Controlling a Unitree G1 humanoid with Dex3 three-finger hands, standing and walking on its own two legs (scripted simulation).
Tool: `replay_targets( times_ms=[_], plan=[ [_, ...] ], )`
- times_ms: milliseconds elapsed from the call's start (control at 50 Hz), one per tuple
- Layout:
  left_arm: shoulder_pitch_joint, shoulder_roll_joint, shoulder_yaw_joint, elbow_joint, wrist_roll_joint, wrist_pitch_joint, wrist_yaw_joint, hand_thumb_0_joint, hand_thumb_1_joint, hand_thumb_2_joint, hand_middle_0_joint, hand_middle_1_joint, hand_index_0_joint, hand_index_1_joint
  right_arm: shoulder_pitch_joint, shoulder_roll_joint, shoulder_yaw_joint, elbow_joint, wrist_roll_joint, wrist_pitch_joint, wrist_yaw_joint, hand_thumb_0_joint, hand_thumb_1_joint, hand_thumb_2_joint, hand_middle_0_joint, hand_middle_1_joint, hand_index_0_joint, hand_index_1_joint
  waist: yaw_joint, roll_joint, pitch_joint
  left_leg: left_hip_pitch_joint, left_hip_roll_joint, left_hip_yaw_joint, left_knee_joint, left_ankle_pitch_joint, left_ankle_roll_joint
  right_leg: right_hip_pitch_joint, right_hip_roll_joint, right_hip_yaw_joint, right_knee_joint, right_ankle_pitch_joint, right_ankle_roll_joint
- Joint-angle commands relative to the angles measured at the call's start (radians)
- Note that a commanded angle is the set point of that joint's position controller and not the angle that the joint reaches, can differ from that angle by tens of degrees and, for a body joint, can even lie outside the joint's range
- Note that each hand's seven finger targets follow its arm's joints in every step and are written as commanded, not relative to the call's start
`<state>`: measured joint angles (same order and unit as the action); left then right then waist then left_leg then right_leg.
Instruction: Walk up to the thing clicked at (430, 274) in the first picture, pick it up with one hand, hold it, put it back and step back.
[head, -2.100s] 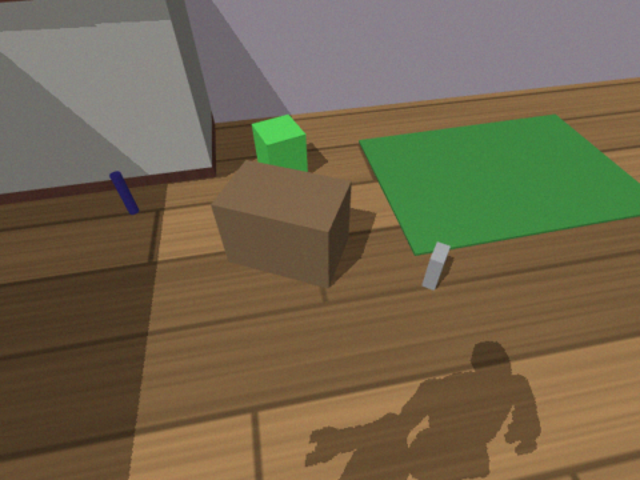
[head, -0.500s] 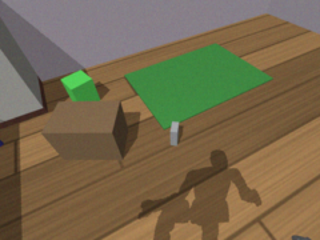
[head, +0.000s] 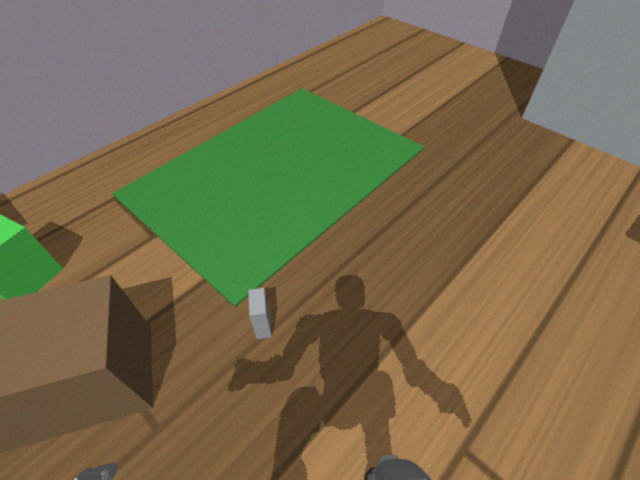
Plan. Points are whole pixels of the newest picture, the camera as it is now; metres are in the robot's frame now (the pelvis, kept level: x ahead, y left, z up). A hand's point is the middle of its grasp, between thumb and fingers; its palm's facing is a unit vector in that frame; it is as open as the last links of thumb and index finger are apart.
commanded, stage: walk up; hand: left
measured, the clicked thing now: (260, 314) +0.73 +0.16 -0.68
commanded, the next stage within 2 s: none
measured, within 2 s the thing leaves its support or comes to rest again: neither
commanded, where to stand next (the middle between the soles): +0.42 -0.03 m, yaw -6 degrees
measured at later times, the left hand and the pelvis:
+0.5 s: hand (148, 438) +0.25 +0.26 -0.16, palm faces -0.15 -0.92 -0.35, open 7.4 cm; pelvis +0.18 -0.01 -0.01, yaw -7 degrees
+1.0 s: hand (192, 320) +0.42 +0.21 -0.13, palm faces -0.14 -0.88 -0.45, open 7.4 cm; pelvis +0.31 -0.06 -0.01, yaw -7 degrees
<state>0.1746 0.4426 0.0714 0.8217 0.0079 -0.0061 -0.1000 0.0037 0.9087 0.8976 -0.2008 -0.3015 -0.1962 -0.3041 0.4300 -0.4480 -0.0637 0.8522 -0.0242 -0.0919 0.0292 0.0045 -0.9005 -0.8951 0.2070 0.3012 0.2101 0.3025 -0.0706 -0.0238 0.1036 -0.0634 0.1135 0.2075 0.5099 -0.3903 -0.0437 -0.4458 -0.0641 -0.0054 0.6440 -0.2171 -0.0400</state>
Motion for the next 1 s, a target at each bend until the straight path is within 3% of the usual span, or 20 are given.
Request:
replay_targets(
  times_ms=[0,20,40,80,160,280,340,360,380,400,440,520,620,700,720,740,760,780,860,980],
  plan=[
    [0.198,0.207,0.078,-0.002,0.002,-0.048,0.025,0.000,0.900,0.900,-0.200,-0.300,-0.200,-0.300,-0.032,-0.190,-0.045,-0.111,0.009,-0.005,-0.017,0.000,-0.900,-0.900,0.200,0.300,0.200,0.300,0.156,-0.086,-0.190,-0.218,0.078,-0.051,0.325,0.350,0.145,0.493,0.075,-0.038,-0.153,-0.011,-0.030],
    [0.288,0.294,0.108,-0.003,0.008,-0.056,0.044,0.000,0.900,0.900,-0.200,-0.300,-0.200,-0.300,0.002,-0.115,-0.016,-0.135,0.014,-0.005,-0.015,0.000,-0.900,-0.900,0.200,0.300,0.200,0.300,0.191,-0.295,-0.234,-0.440,-0.016,-0.063,0.578,0.061,0.102,0.632,-0.119,0.303,-0.215,-0.169,-0.098],
    [0.277,0.350,0.108,-0.029,-0.008,-0.058,0.048,0.000,0.900,0.900,-0.200,-0.300,-0.200,-0.300,-0.026,-0.175,-0.029,-0.140,0.027,0.001,-0.018,0.000,-0.900,-0.900,0.200,0.300,0.200,0.300,0.187,-0.298,-0.221,-0.621,-0.094,-0.134,0.702,-0.128,0.076,0.636,-0.312,0.717,-0.359,-0.200,-0.239],
    [0.164,0.288,0.089,-0.058,-0.038,-0.053,0.059,0.000,0.900,0.900,-0.200,-0.300,-0.200,-0.300,-0.059,-0.228,-0.044,-0.092,0.030,0.011,-0.021,0.000,-0.900,-0.900,0.200,0.300,0.200,0.300,0.140,-0.076,-0.099,-0.584,0.005,-0.248,0.731,-0.052,0.080,0.443,-0.269,0.525,-0.332,-0.068,-0.246],
    [0.096,0.222,0.060,-0.080,-0.015,-0.069,0.065,0.000,0.900,0.900,-0.200,-0.300,-0.200,-0.300,0.029,-0.181,-0.039,-0.043,0.013,0.020,-0.003,0.000,-0.900,-0.900,0.200,0.300,0.200,0.300,0.064,-0.140,-0.070,-0.415,0.007,-0.193,0.493,0.018,0.060,0.226,-0.111,0.234,-0.278,0.158,-0.191],
    [0.117,0.233,0.057,-0.104,0.000,-0.077,0.057,0.000,0.900,0.900,-0.200,-0.300,-0.200,-0.300,-0.085,-0.152,-0.049,-0.084,0.000,-0.001,0.015,0.000,-0.900,-0.900,0.200,0.300,0.200,0.300,0.096,-0.142,-0.065,-0.301,-0.025,-0.146,0.191,0.115,0.049,0.119,-0.133,0.244,-0.287,-0.057,-0.193],
    [0.039,0.195,0.036,-0.122,0.003,-0.070,0.056,0.000,0.900,0.900,-0.200,-0.300,-0.200,-0.300,0.044,-0.177,-0.077,-0.040,-0.004,-0.021,0.009,0.000,-0.900,-0.900,0.200,0.300,0.200,0.300,-0.015,-0.031,-0.089,0.038,-0.073,-0.124,0.079,0.186,0.070,-0.129,-0.071,0.182,-0.115,-0.235,-0.126],
    [0.071,0.138,0.016,-0.124,0.004,-0.069,0.058,0.000,0.900,0.900,-0.200,-0.300,-0.200,-0.300,0.123,-0.228,-0.094,-0.024,-0.012,-0.028,0.000,0.000,-0.900,-0.900,0.200,0.300,0.200,0.300,-0.059,0.142,-0.121,0.160,-0.004,-0.256,-0.030,0.000,0.109,-0.237,0.009,0.121,0.115,-0.232,-0.086],
    [0.124,0.066,-0.005,-0.121,-0.004,-0.069,0.060,0.000,0.900,0.900,-0.200,-0.300,-0.200,-0.300,0.141,-0.295,-0.105,-0.047,-0.020,-0.037,-0.007,0.000,-0.900,-0.900,0.200,0.300,0.200,0.300,-0.046,0.321,-0.115,0.152,0.252,-0.694,-0.235,-0.281,0.165,-0.337,0.153,0.058,0.421,-0.310,-0.019],
    [0.143,0.178,0.025,-0.099,-0.002,-0.062,0.076,0.000,0.900,0.900,-0.200,-0.300,-0.200,-0.300,0.069,-0.335,-0.108,-0.081,0.010,-0.034,-0.006,0.000,-0.900,-0.900,0.200,0.300,0.200,0.300,-0.017,0.198,-0.082,0.074,0.389,-0.904,-0.340,-0.440,0.275,-0.368,0.109,0.104,0.512,-0.327,-0.018],
    [0.142,0.225,0.034,-0.061,-0.001,-0.067,0.077,0.000,0.900,0.900,-0.200,-0.300,-0.200,-0.300,-0.033,-0.282,-0.089,-0.100,0.023,-0.028,-0.006,0.000,-0.900,-0.900,0.200,0.300,0.200,0.300,0.033,0.110,-0.002,-0.051,0.327,-0.713,-0.314,-0.306,0.304,-0.312,0.046,0.135,0.531,-0.216,-0.008],
    [0.200,0.186,0.033,-0.004,-0.003,-0.066,0.052,0.000,0.900,0.900,-0.200,-0.300,-0.200,-0.300,-0.067,-0.230,-0.065,-0.096,0.011,-0.023,-0.006,0.000,-0.900,-0.900,0.200,0.300,0.200,0.300,0.058,0.210,-0.042,-0.122,0.178,-0.350,-0.241,0.067,0.253,-0.123,-0.003,0.032,0.311,-0.149,0.026],
    [0.121,0.166,0.040,-0.029,0.001,-0.067,0.033,0.000,0.900,0.900,-0.200,-0.300,-0.200,-0.300,-0.081,-0.249,-0.066,-0.115,0.010,-0.009,0.005,0.000,-0.900,-0.900,0.200,0.300,0.200,0.300,0.054,0.217,-0.031,-0.189,0.158,-0.285,-0.219,0.003,0.258,0.014,-0.001,-0.016,0.068,-0.074,0.026],
    [0.258,0.180,0.057,0.039,0.005,-0.084,0.065,0.000,0.900,0.900,-0.200,-0.300,-0.200,-0.300,-0.117,-0.187,-0.040,-0.131,0.015,0.022,0.008,0.000,-0.900,-0.900,0.200,0.300,0.200,0.300,0.135,0.068,-0.100,-0.351,0.069,-0.172,0.099,0.117,0.189,0.367,0.084,-0.078,-0.089,0.031,0.024],
    [0.311,0.225,0.074,0.048,0.006,-0.092,0.079,0.000,0.900,0.900,-0.200,-0.300,-0.200,-0.300,-0.067,-0.121,-0.019,-0.131,0.020,0.026,0.005,0.000,-0.900,-0.900,0.200,0.300,0.200,0.300,0.164,-0.125,-0.136,-0.426,0.006,-0.125,0.336,0.074,0.145,0.458,0.009,0.069,-0.189,-0.077,0.000],
    [0.297,0.312,0.080,0.018,0.013,-0.103,0.100,0.000,0.900,0.900,-0.200,-0.300,-0.200,-0.300,-0.050,-0.045,0.010,-0.141,0.023,0.036,-0.004,0.000,-0.900,-0.900,0.200,0.300,0.200,0.300,0.141,-0.286,-0.115,-0.581,-0.105,-0.128,0.545,-0.142,0.075,0.433,-0.287,0.540,-0.341,-0.025,-0.108],
    [0.256,0.337,0.072,-0.002,0.000,-0.095,0.099,0.000,0.900,0.900,-0.200,-0.300,-0.200,-0.300,-0.078,-0.151,-0.025,-0.122,0.019,0.055,-0.023,0.000,-0.900,-0.900,0.200,0.300,0.200,0.300,0.142,-0.166,-0.084,-0.553,-0.074,-0.248,0.610,-0.208,0.071,0.328,-0.374,0.642,-0.338,0.028,-0.233],
    [0.211,0.307,0.065,-0.016,-0.010,-0.092,0.103,0.000,0.900,0.900,-0.200,-0.300,-0.200,-0.300,-0.073,-0.184,-0.035,-0.096,0.027,0.060,-0.028,0.000,-0.900,-0.900,0.200,0.300,0.200,0.300,0.121,-0.081,-0.066,-0.556,-0.056,-0.291,0.647,-0.183,0.071,0.323,-0.341,0.540,-0.292,0.137,-0.260],
    [0.135,0.244,0.035,-0.019,-0.005,-0.091,0.125,0.000,0.900,0.900,-0.200,-0.300,-0.200,-0.300,-0.020,-0.153,-0.035,-0.031,0.025,0.071,-0.028,0.000,-0.900,-0.900,0.200,0.300,0.200,0.300,0.072,-0.128,-0.104,-0.449,-0.039,-0.285,0.541,-0.065,0.066,0.246,-0.210,0.233,-0.189,0.415,-0.180],
    [0.064,0.250,0.027,-0.036,0.002,-0.077,0.140,0.000,0.900,0.900,-0.200,-0.300,-0.200,-0.300,-0.138,-0.134,-0.040,-0.030,0.021,0.091,-0.022,0.000,-0.900,-0.900,0.200,0.300,0.200,0.300,0.080,-0.179,-0.139,-0.307,-0.062,-0.191,0.324,0.007,0.065,0.154,-0.224,0.160,-0.077,0.626,-0.178]
  ],
)
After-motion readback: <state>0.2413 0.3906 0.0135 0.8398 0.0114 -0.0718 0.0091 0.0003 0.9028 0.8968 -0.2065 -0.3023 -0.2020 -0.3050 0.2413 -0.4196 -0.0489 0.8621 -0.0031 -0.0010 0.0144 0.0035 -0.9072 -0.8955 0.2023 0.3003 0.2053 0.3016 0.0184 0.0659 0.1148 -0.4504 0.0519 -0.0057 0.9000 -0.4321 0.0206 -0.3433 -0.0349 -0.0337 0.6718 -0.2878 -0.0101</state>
